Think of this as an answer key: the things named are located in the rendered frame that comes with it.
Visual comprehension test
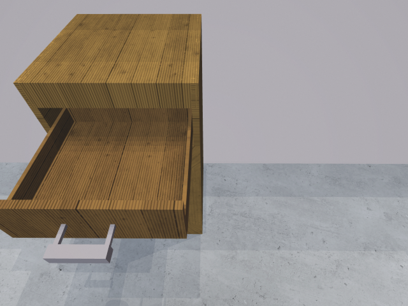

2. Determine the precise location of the drawer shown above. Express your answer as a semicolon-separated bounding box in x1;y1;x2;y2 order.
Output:
0;108;193;238

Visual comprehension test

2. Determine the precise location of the cabinet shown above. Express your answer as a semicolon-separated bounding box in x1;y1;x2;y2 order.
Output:
14;14;203;234

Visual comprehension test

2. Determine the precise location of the handle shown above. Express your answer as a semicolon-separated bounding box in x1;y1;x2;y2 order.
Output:
43;224;116;263

